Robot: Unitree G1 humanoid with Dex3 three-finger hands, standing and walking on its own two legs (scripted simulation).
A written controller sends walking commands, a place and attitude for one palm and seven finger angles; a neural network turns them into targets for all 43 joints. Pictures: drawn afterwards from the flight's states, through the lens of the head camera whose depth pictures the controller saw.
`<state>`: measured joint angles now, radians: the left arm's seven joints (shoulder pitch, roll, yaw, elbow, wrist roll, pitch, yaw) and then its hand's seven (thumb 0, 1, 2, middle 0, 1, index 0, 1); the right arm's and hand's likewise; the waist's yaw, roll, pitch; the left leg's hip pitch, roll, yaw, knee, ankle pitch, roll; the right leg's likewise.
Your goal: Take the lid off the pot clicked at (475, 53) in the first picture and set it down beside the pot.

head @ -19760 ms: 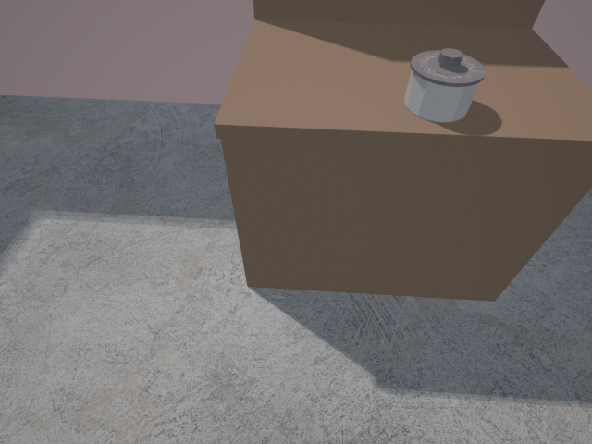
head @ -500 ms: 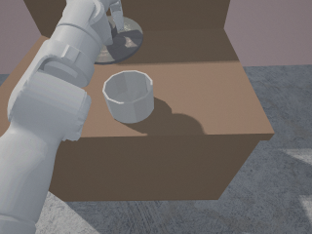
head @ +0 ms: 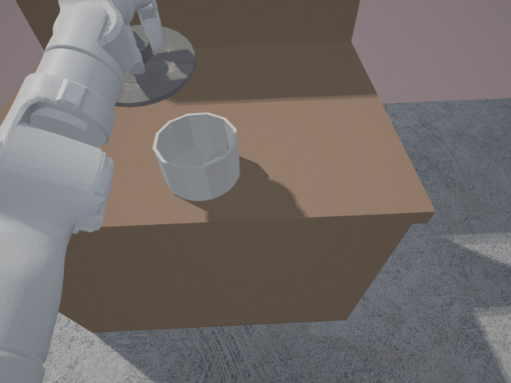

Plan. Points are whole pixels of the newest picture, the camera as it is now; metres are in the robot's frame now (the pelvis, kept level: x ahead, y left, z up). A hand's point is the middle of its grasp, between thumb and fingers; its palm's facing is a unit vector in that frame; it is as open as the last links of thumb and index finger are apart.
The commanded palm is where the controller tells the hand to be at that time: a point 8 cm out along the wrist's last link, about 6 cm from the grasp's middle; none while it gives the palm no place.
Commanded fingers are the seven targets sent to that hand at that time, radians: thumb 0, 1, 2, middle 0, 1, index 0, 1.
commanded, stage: move the lid sideways beside the pot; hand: left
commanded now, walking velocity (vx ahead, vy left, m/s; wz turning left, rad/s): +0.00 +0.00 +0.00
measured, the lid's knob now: (133, 48) +0.53 +0.14 +0.26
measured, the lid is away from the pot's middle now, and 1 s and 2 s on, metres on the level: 0.06 0.18 0.22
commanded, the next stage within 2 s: lower the lid onto the table in 1.78 s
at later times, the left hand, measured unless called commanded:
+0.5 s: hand (84, 48) +0.50 +0.20 +0.28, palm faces -0.23 -0.05 -0.97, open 7.4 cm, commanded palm +0.50 +0.20 +0.34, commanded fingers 0.00 0.69 0.85 -0.80 -1.08 -0.87 -1.12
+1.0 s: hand (50, 56) +0.51 +0.25 +0.27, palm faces -0.25 -0.12 -0.96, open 7.4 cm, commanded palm +0.51 +0.26 +0.34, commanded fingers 0.00 0.69 0.85 -0.80 -1.08 -0.87 -1.12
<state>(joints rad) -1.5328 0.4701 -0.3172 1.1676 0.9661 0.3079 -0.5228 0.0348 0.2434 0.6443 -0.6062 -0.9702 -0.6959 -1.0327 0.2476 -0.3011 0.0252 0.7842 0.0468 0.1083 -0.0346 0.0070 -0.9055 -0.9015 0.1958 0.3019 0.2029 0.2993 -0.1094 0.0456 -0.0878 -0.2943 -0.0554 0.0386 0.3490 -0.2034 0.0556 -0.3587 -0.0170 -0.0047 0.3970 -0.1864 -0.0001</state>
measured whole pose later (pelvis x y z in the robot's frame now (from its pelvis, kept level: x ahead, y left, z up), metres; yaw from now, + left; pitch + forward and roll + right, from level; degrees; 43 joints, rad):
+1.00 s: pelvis +0.01 +0.01 +0.00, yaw +0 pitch +11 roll -1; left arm -1.49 0.72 -0.22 1.18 1.00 0.21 -0.55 0.04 0.24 0.64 -0.60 -0.97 -0.70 -1.04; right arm 0.24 -0.30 0.03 0.77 0.07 0.17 -0.04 0.01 -0.91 -0.90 0.20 0.30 0.20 0.30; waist -0.13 0.04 -0.08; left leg -0.35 -0.05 0.03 0.39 -0.24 0.06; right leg -0.38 -0.01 -0.02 0.38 -0.19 0.01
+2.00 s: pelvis +0.02 +0.01 +0.00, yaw +1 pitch +12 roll -1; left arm -1.53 0.79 -0.21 1.25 1.02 0.19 -0.57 0.04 0.24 0.64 -0.60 -0.97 -0.70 -1.04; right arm 0.25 -0.30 0.04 0.79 0.09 0.15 -0.05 0.00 -0.90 -0.90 0.20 0.30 0.20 0.30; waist -0.13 0.04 -0.07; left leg -0.36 -0.05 0.01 0.41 -0.25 0.07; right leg -0.38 -0.01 -0.03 0.37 -0.19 0.01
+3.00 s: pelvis +0.01 +0.01 -0.01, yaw +1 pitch +13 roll -1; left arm -1.42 0.77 -0.20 1.29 1.00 0.15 -0.53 0.04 0.25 0.64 -0.60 -0.97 -0.70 -1.04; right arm 0.27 -0.30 0.03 0.78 0.09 0.15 -0.05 0.00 -0.90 -0.90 0.20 0.30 0.21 0.30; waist -0.14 0.04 -0.07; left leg -0.43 -0.04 0.01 0.50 -0.29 0.07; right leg -0.43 -0.01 -0.03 0.43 -0.22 0.01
